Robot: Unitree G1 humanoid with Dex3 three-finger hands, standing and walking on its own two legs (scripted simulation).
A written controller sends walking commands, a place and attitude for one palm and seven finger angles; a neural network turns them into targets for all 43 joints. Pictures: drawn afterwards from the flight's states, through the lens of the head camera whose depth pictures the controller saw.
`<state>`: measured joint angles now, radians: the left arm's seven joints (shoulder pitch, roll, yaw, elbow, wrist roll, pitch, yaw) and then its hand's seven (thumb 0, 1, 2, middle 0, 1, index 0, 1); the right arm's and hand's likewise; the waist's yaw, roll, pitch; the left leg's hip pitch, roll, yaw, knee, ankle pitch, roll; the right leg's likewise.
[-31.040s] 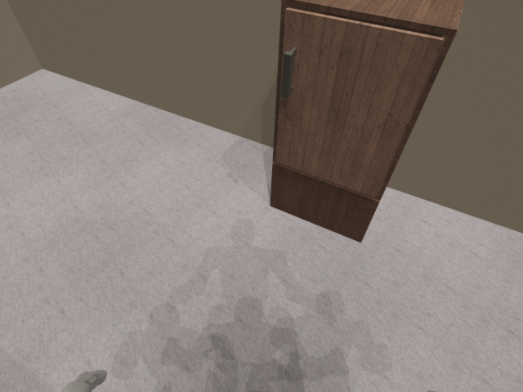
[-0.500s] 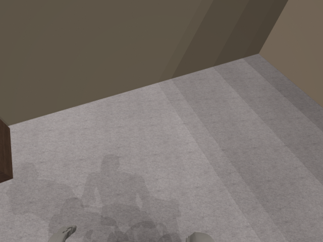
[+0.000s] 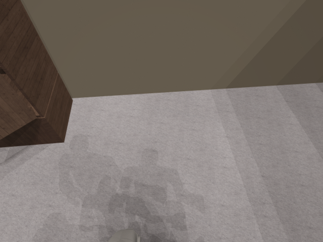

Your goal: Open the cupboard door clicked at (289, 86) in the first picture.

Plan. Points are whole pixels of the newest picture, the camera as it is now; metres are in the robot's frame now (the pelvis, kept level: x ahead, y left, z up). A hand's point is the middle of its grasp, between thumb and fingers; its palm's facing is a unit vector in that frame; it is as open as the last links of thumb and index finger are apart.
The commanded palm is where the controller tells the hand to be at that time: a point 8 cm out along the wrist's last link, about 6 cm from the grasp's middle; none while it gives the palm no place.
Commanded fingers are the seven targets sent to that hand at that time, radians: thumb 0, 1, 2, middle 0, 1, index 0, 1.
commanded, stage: turn to face it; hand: left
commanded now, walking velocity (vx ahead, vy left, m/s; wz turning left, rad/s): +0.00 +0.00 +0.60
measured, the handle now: out of the picture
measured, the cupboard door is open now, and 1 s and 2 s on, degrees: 41 41 41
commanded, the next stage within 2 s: take the last steps up to it in 1.46 s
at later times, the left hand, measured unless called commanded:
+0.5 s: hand out of the picture +0.08 +0.23 -0.15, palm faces +0.27 -0.92 -0.26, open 7.4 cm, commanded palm none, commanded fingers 0.00 0.90 0.90 -0.20 -0.30 -0.20 -0.30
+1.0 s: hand out of the picture -0.09 +0.17 -0.19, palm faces +0.61 -0.75 -0.24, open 7.4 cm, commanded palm none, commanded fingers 0.00 0.90 0.90 -0.20 -0.30 -0.20 -0.30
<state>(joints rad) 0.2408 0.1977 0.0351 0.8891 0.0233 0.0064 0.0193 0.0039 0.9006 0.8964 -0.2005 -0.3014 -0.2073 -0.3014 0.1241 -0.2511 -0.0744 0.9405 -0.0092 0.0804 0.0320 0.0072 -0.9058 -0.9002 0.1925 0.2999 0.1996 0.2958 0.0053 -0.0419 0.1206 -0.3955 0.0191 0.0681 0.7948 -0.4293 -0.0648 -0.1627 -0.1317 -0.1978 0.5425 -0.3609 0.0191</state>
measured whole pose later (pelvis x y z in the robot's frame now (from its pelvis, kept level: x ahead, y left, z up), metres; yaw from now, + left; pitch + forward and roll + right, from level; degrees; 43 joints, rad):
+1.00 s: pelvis +0.01 -0.01 -0.01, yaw +36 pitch +0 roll +1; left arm 0.28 0.25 0.06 0.93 0.01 0.03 0.02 0.00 0.90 0.90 -0.20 -0.30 -0.21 -0.30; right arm 0.08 -0.24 -0.07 0.90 -0.02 0.04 0.03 0.01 -0.91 -0.90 0.19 0.30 0.20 0.30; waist 0.02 -0.07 0.10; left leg -0.31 -0.01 0.08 0.62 -0.27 0.04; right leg -0.26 -0.17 -0.20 0.78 -0.48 0.05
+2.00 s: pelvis +0.02 +0.04 -0.01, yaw +55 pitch -1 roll +1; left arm 0.38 0.23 0.07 1.10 0.03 0.03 0.00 0.01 0.91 0.90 -0.20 -0.30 -0.20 -0.30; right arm 0.14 -0.19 -0.04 0.94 -0.03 -0.03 0.01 0.00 -0.90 -0.90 0.19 0.30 0.20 0.30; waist 0.06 -0.07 0.05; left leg -0.26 -0.01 0.11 0.57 -0.29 0.05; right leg -0.34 -0.14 -0.07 1.01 -0.50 0.02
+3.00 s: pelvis +0.17 +0.35 -0.01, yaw +56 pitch -1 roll +0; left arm 0.41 0.15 0.03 1.15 0.02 -0.02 0.01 0.01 0.91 0.90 -0.20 -0.30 -0.20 -0.30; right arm 0.09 -0.17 -0.03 0.97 -0.03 -0.07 0.00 0.00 -0.91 -0.90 0.19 0.30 0.20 0.30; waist 0.07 -0.05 0.08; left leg -0.36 0.02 0.12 0.60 -0.22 0.05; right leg -0.25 -0.08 -0.06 1.00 -0.52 0.00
